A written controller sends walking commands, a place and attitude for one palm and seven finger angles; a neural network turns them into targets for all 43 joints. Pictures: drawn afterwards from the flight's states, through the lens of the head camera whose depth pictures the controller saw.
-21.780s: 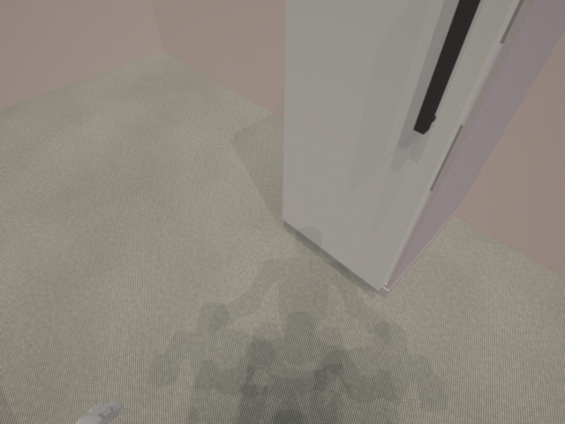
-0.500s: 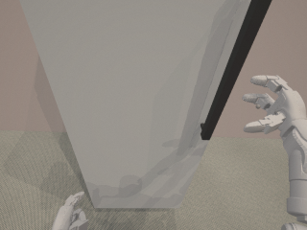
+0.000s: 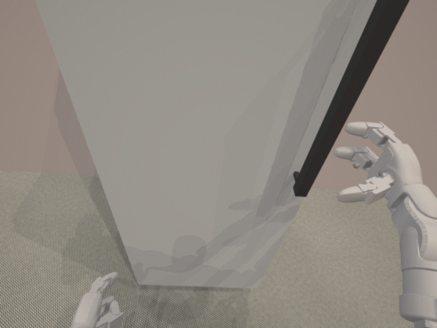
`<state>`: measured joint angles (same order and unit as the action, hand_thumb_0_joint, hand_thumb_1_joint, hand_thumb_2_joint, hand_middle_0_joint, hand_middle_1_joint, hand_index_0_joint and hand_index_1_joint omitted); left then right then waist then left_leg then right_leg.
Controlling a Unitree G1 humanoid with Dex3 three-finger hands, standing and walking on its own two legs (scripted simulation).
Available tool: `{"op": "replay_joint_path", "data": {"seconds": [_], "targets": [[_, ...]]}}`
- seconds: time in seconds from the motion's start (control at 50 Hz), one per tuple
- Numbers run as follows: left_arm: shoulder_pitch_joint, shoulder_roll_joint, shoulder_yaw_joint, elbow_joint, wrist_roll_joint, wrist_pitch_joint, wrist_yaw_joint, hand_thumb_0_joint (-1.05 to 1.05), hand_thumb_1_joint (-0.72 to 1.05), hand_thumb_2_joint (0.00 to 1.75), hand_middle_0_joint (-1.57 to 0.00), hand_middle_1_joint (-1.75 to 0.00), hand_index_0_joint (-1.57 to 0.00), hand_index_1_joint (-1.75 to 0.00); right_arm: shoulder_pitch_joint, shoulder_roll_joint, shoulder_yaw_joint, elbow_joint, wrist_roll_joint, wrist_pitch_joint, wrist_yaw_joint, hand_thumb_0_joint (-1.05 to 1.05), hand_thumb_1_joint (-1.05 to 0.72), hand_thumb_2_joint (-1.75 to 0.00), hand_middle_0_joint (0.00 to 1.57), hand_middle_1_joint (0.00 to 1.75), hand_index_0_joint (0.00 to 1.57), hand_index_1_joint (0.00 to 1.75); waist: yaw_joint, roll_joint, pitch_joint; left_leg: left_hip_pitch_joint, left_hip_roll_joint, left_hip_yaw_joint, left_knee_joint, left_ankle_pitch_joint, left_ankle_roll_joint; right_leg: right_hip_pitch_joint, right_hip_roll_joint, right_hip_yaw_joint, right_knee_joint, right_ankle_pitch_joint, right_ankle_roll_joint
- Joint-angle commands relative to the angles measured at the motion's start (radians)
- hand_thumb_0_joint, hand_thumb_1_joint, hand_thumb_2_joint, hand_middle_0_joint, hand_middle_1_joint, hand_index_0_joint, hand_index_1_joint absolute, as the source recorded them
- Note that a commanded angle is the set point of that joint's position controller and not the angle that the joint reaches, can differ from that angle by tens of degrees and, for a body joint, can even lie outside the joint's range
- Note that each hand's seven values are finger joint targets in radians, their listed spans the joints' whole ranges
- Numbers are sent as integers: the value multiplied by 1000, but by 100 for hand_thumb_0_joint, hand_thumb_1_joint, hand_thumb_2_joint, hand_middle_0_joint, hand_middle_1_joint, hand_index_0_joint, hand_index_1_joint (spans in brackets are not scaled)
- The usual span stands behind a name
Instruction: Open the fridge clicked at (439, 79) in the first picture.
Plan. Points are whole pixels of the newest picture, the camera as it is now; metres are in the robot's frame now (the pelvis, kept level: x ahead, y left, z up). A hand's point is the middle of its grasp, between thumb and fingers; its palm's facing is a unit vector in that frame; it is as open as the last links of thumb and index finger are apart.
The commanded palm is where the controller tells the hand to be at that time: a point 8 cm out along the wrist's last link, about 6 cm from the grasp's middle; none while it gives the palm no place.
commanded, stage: feel for the door with the fingertips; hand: right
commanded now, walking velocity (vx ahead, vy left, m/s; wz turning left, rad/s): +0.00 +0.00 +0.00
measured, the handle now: (337, 99) +0.42 -0.15 +0.26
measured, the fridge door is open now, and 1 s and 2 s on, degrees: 0 0 0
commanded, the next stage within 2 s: slide the fingers in behind the handle in 0.76 s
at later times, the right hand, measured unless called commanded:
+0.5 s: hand (344, 145) +0.37 -0.16 +0.21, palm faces -0.01 +1.00 -0.03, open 13.9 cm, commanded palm +0.34 -0.22 +0.21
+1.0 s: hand (348, 141) +0.38 -0.17 +0.21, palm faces +0.00 +1.00 -0.02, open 13.7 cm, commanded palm +0.35 -0.22 +0.21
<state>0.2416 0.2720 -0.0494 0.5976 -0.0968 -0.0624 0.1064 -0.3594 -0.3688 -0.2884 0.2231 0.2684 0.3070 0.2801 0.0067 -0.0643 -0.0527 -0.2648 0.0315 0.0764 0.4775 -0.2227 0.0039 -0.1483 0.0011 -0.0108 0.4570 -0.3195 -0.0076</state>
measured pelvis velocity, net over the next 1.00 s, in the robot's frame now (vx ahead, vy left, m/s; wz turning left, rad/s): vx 0.00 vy -0.01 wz -0.02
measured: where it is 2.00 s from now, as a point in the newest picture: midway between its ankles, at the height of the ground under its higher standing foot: outside the picture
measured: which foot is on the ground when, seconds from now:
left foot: down 0.00-1.00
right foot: down 0.00-1.00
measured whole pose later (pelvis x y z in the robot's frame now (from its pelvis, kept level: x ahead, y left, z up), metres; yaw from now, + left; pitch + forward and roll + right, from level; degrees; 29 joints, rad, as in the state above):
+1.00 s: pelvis +0.00 -0.01 +0.00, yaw -1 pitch +0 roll +0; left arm 0.21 0.25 -0.06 0.64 -0.09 -0.03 0.11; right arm -0.53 -0.30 -0.19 0.25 0.23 0.34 0.15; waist -0.02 -0.05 -0.05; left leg -0.24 0.05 0.09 0.47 -0.22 0.00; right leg -0.14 0.01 0.01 0.46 -0.32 -0.02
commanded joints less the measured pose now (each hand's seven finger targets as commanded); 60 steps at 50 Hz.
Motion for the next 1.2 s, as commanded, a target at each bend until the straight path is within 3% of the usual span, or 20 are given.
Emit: {"op": "replay_joint_path", "data": {"seconds": [0.0, 0.06, 0.1, 0.16, 0.2, 0.24, 0.28, 0.3, 0.32, 0.38, 0.4, 0.46, 0.56, 0.64, 0.78, 0.8, 0.94, 0.96, 1.02, 1.18], "targets": [[-140, 84, 27, -163, 20, -96, 9, 0, 90, 90, -20, -30, -20, -30, -570, -339, -164, -455, 6, -209, -65, 0, 50, -30, 30, 120, 30, 120, -14, -47, -362, 232, 1, -27, -20, 343, 21, 91, -6, 26, -34, 423, -18], [-137, 85, 24, -122, 8, -96, 13, 0, 90, 90, -20, -30, -20, -30, -532, -203, -43, -292, -13, -146, -72, 0, 50, -30, 30, 120, 30, 120, 11, -77, -194, 145, -1, -16, -52, 263, 23, 47, -10, 24, -57, 331, -9], [-134, 98, 29, -112, -2, -85, 12, 0, 90, 90, -20, -30, -20, -30, -482, -117, 34, -173, -17, -64, -58, 0, 50, -30, 30, 120, 30, 120, 18, -26, -115, 102, -4, -10, -71, 199, 24, 16, -13, 29, -68, 264, -12], [-143, 111, 30, -125, -6, -62, 6, 0, 90, 90, -20, -30, -20, -30, -399, -100, 41, -91, -8, 44, -37, 0, 50, -30, 30, 120, 30, 120, 3, 45, -110, 101, -1, -5, -63, 196, 20, -23, -8, 34, -64, 243, -18], [-150, 117, 37, -138, 0, -47, 1, 0, 90, 90, -20, -30, -20, -30, -375, -134, -1, -115, -2, 64, -41, 0, 50, -30, 30, 120, 30, 120, -13, 125, -159, 139, -2, -2, -49, 223, 18, -23, -10, 37, -57, 271, -19], [-183, 94, 33, -173, 4, -51, -7, 0, 90, 90, -20, -30, -20, -30, -432, -105, 8, -264, 9, 41, -54, 0, 50, -30, 30, 120, 30, 120, -20, 108, -251, 179, 4, -6, -27, 282, 18, 15, -7, 34, -45, 326, -20], [-190, 83, 29, -180, 13, -55, -8, 0, 90, 90, -20, -30, -20, -30, -457, -140, -34, -349, 13, -5, -83, 0, 50, -30, 30, 120, 30, 120, -30, 125, -303, 219, 4, -11, -13, 326, 16, 26, -5, 30, -37, 365, -21], [-189, 82, 31, -179, 16, -56, -9, 0, 90, 90, -20, -30, -20, -30, -440, -200, -91, -383, 13, -31, -104, 0, 50, -30, 30, 120, 30, 120, -41, 145, -314, 243, 2, -15, -13, 338, 13, 26, -8, 28, -35, 377, -21], [-196, 76, 26, -181, 17, -57, -9, 0, 90, 90, -20, -30, -20, -30, -486, -185, -70, -432, 4, -54, -116, 0, 50, -30, 30, 120, 30, 120, -36, 104, -327, 248, 5, -18, -9, 348, 16, 35, -6, 23, -40, 394, -21], [-185, 66, 21, -159, 21, -60, -10, 0, 90, 90, -20, -30, -20, -30, -510, -148, -30, -422, -26, -76, -156, 0, 50, -30, 30, 120, 30, 120, -22, 27, -273, 205, 2, -17, -12, 341, 20, 48, -7, 20, -41, 404, -13], [-175, 73, 24, -147, 20, -52, -10, 0, 90, 90, -20, -30, -20, -30, -490, -190, -59, -381, -39, -66, -169, 0, 50, -30, 30, 120, 30, 120, -26, 7, -254, 202, 1, -20, -21, 327, 23, 42, -10, 18, -43, 394, -11], [-176, 74, 19, -140, 17, -34, -7, 0, 90, 90, -20, -30, -20, -30, -492, -132, 2, -315, -53, -13, -164, 0, 50, -30, 30, 120, 30, 120, -10, -23, -193, 176, 1, -19, -35, 310, 25, 23, -6, 17, -51, 365, -10], [-174, 86, 24, -139, 10, -18, 3, 0, 90, 90, -20, -30, -20, -30, -492, -88, 36, -230, -23, 43, -112, 0, 50, -30, 30, 120, 30, 120, 4, 74, -221, 173, -3, -8, -34, 315, 22, 31, -8, 29, -43, 353, -19], [-172, 86, 27, -140, 12, -22, 6, 0, 90, 90, -20, -30, -20, -30, -492, -87, 24, -216, -4, 23, -91, 0, 50, -30, 30, 120, 30, 120, 1, 115, -236, 176, -1, -5, -27, 340, 19, 33, -8, 29, -35, 374, -22], [-160, 83, 26, -120, 10, -20, 6, 0, 90, 90, -20, -30, -20, -30, -634, -76, 74, -216, -37, -17, -128, 0, 50, -30, 30, 120, 30, 120, 20, 5, -199, 115, 0, -9, -35, 261, 27, 44, -8, 38, -40, 347, -14], [-151, 91, 29, -113, 13, -18, 7, 0, 90, 90, -20, -30, -20, -30, -641, -92, 64, -201, -40, -18, -133, 0, 50, -30, 30, 120, 30, 120, 20, 37, -201, 121, -1, -6, -38, 254, 27, 41, -11, 42, -42, 342, -14], [-153, 86, 26, -115, 12, -22, 9, 0, 90, 90, -20, -30, -20, -30, -648, -80, 68, -169, -37, -30, -131, 0, 50, -30, 30, 120, 30, 120, 13, 45, -222, 131, -2, -8, -42, 221, 29, 39, -9, 48, -53, 310, -14], [-156, 84, 24, -114, 11, -23, 9, 0, 90, 90, -20, -30, -20, -30, -661, -41, 105, -164, -37, -31, -124, 0, 50, -30, 30, 120, 30, 120, 23, 35, -210, 119, -2, -9, -44, 217, 28, 39, -8, 44, -54, 303, -16], [-153, 90, 26, -118, 14, -23, 7, 0, 90, 90, -20, -30, -20, -30, -641, -98, 53, -167, -34, -41, -124, 0, 50, -30, 30, 120, 30, 120, 8, 58, -229, 146, 0, -11, -47, 219, 29, 32, -9, 46, -62, 302, -18], [-177, 79, 21, -146, 12, -30, -4, 0, 90, 90, -20, -30, -20, -30, -532, -108, 17, -252, -17, -48, -115, 0, 50, -30, 30, 120, 30, 120, -17, 48, -232, 182, 1, -13, -46, 243, 29, 23, -11, 37, -69, 313, -12]]}}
